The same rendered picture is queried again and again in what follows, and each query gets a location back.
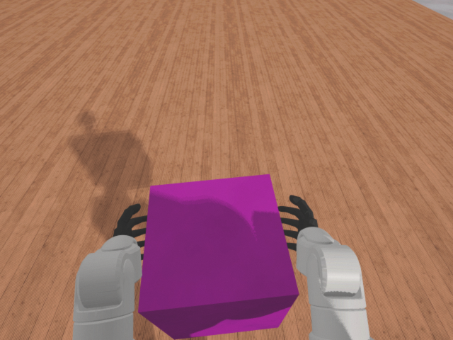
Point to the right robot forearm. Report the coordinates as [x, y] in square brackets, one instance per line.
[335, 287]

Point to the left robot forearm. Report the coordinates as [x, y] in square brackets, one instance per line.
[104, 291]

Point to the left robot hand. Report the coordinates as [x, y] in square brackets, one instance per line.
[125, 224]

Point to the right robot hand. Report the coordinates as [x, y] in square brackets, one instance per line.
[304, 214]

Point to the carton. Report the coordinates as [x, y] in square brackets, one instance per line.
[216, 259]

